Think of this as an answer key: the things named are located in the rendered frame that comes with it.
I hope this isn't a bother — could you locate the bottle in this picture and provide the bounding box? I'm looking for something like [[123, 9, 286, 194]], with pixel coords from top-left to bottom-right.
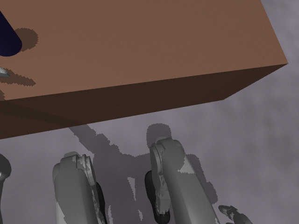
[[0, 11, 22, 56]]

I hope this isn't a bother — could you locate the left robot hand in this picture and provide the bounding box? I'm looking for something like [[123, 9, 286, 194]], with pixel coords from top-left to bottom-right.
[[0, 67, 10, 77]]

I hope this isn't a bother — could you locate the left robot foot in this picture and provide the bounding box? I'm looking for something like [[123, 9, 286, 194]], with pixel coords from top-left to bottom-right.
[[96, 182, 107, 224]]

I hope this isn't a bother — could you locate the right robot foot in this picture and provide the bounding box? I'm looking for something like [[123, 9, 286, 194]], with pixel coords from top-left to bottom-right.
[[145, 171, 170, 224]]

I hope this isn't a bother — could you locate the left robot arm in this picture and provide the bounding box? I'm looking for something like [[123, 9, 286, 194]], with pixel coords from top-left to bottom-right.
[[0, 154, 11, 224]]

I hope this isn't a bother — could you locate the right robot hand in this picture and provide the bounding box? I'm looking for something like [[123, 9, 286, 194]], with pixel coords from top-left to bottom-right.
[[218, 205, 252, 224]]

